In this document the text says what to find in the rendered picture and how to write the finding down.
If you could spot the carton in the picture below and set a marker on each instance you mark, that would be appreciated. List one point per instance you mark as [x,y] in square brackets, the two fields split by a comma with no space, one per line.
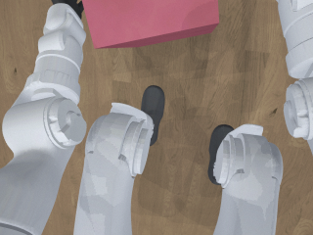
[138,23]

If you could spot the robot right shin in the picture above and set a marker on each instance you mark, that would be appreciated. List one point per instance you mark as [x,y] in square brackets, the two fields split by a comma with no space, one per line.
[276,157]

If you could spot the robot right foot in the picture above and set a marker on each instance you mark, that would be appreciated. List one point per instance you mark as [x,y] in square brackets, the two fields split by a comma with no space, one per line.
[217,136]

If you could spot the robot left forearm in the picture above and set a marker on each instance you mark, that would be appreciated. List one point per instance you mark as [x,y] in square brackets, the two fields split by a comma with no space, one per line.
[58,63]

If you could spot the robot left hand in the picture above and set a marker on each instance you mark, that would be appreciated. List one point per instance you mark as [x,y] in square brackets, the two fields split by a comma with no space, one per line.
[78,8]

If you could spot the robot left upper arm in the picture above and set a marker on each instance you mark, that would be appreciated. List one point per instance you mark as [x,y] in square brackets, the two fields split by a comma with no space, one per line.
[42,135]

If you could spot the robot right forearm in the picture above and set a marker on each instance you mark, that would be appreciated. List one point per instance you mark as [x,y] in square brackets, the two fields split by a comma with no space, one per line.
[296,17]

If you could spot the robot right upper arm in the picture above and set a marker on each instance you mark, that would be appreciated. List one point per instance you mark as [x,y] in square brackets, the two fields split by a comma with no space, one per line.
[298,110]

